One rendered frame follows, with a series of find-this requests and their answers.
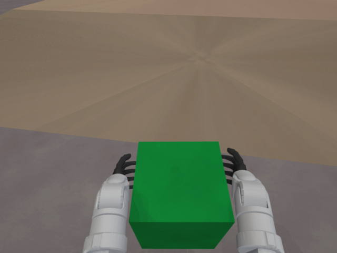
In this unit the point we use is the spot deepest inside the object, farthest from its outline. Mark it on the left robot forearm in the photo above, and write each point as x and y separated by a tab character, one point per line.
107	233

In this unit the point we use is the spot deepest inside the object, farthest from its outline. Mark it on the right robot hand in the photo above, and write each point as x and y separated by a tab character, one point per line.
237	163

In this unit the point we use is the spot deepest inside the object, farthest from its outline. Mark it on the carton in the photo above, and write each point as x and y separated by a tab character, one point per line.
180	197

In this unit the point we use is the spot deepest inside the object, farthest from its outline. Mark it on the right robot forearm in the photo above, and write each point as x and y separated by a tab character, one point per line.
256	229

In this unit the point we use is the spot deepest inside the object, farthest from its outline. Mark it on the left robot hand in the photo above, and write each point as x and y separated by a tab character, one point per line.
121	165

